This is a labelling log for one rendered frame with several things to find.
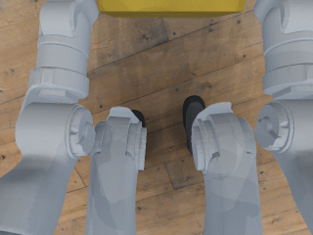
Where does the robot left upper arm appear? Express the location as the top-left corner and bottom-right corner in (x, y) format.
(0, 102), (96, 235)

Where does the robot right upper arm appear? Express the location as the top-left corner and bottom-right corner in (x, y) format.
(254, 99), (313, 235)

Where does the left robot forearm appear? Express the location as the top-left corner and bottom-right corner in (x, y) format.
(15, 0), (99, 147)

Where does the carton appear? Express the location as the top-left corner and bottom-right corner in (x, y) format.
(98, 0), (246, 18)

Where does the right robot forearm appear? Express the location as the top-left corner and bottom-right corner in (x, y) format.
(253, 0), (313, 100)

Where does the robot right foot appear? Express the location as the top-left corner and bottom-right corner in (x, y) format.
(182, 95), (205, 154)

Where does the left robot shin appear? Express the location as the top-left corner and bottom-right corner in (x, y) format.
(90, 107), (139, 161)

